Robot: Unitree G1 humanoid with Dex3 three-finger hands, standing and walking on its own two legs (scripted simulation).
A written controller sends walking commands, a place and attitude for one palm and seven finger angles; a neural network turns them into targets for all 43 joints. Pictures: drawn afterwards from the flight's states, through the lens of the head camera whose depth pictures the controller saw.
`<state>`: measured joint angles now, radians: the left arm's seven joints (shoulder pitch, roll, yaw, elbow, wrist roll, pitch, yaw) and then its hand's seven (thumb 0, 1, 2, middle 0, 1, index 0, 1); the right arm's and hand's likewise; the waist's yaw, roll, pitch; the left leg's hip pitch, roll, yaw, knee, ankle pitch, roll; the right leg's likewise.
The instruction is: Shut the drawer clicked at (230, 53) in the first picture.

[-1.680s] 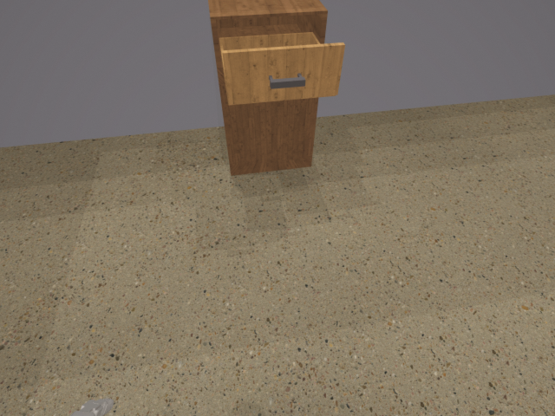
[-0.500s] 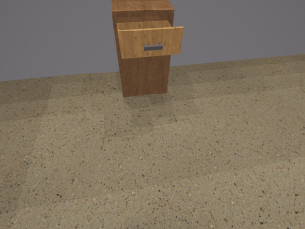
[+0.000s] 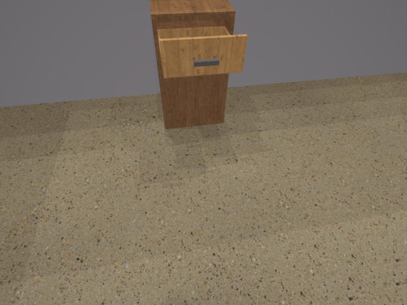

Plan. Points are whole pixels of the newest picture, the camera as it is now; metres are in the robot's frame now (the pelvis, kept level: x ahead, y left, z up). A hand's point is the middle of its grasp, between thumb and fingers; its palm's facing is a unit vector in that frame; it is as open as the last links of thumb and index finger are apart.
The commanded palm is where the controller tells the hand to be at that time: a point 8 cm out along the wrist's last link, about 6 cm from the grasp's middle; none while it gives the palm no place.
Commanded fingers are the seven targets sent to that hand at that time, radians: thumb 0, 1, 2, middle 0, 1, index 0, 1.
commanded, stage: walk to a spot facing it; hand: left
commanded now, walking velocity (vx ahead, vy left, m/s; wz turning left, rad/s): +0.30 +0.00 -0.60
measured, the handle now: (205, 60) +1.14 +0.06 -0.08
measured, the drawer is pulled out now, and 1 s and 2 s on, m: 0.30 0.30 0.30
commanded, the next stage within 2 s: turn to face it in 1.66 s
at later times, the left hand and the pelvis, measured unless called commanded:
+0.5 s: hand out of the picture +0.10 +0.12 -0.17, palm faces -0.14 -0.97 -0.21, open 7.4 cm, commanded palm none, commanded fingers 0.00 0.90 0.90 -0.20 -0.30 -0.20 -0.30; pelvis +0.09 -0.06 -0.01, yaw -14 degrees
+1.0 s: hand (162, 228) +0.36 +0.14 -0.20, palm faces -0.33 -0.93 -0.16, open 7.4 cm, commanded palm none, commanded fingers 0.00 0.90 0.90 -0.20 -0.30 -0.20 -0.30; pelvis +0.33 -0.04 -0.02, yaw -26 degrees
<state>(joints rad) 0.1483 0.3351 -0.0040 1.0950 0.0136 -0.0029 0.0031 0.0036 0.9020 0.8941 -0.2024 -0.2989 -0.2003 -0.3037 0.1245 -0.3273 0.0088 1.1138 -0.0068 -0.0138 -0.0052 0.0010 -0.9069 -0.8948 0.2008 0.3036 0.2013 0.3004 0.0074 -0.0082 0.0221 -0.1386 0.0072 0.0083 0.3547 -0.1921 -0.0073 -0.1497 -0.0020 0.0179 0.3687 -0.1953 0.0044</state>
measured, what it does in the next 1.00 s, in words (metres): walks ahead, turning right: left foot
